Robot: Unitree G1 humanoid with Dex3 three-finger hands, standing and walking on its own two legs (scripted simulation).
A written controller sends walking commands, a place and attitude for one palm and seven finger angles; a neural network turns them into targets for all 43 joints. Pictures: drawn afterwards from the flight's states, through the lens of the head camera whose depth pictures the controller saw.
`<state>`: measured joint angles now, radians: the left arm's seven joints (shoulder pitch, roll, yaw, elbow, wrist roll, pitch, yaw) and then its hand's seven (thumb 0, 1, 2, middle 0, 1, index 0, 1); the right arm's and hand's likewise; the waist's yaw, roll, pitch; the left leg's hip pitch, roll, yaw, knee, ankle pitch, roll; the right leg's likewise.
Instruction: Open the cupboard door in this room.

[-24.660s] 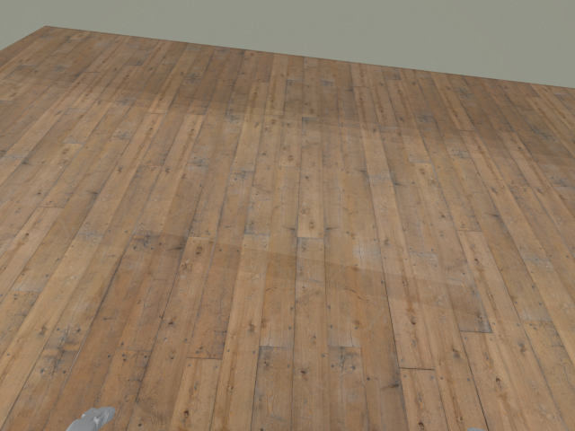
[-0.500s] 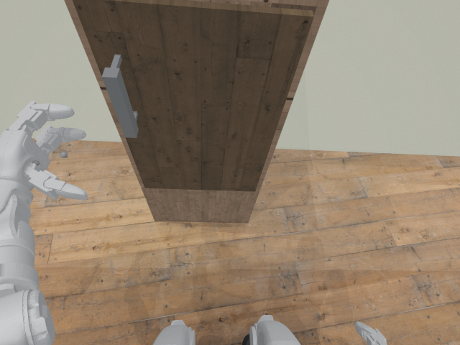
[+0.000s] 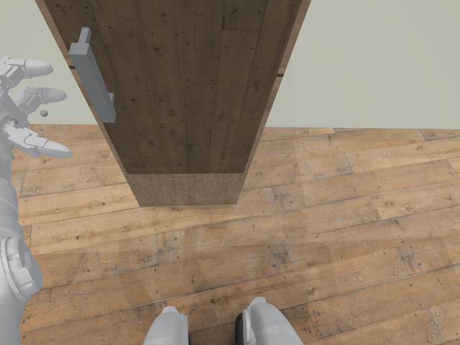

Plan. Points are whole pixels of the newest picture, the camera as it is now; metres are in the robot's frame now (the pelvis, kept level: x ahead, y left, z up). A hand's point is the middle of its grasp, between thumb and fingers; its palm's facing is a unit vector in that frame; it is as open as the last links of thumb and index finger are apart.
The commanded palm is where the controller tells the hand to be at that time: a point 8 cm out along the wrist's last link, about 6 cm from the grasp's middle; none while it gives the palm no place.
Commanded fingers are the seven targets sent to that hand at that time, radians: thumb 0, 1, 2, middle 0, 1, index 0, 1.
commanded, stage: move the hooked fingers beside the handle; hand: left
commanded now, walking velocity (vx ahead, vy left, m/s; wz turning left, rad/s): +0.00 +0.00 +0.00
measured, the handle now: (98, 79) +0.55 +0.21 +0.07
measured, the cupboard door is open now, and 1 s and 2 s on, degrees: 0 0 0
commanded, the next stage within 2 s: slide the fingers in behind the handle in 1.12 s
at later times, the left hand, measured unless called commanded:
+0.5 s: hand (49, 101) +0.50 +0.27 +0.07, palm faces +0.02 -1.00 -0.02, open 14.0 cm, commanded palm +0.48 +0.31 +0.07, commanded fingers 0.00 -0.50 0.30 -0.30 -1.20 -0.30 -1.20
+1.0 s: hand (49, 100) +0.49 +0.27 +0.08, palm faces +0.01 -1.00 -0.01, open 14.0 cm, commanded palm +0.48 +0.31 +0.07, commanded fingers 0.00 -0.50 0.30 -0.30 -1.20 -0.30 -1.20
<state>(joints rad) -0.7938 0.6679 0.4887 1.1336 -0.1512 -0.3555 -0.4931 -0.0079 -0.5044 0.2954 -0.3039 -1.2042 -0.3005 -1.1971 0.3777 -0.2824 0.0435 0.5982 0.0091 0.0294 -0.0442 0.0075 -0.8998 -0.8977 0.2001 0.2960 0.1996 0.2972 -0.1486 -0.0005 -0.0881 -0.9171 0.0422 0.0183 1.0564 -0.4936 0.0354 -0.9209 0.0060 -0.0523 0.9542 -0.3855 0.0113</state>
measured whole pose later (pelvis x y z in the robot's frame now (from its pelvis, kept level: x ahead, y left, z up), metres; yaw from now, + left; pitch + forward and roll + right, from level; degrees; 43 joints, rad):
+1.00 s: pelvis +0.00 +0.00 +0.00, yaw +0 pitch +22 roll -4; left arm -0.87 0.70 0.50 1.18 -0.12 -0.37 -0.47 -0.01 -0.50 0.30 -0.30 -1.20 -0.30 -1.20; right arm 0.35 -0.27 0.06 0.58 0.01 0.08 -0.03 0.00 -0.90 -0.90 0.20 0.30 0.20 0.30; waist -0.17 0.00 -0.09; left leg -0.96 0.05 0.01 1.09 -0.51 0.03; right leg -0.95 0.02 -0.06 0.97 -0.39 0.01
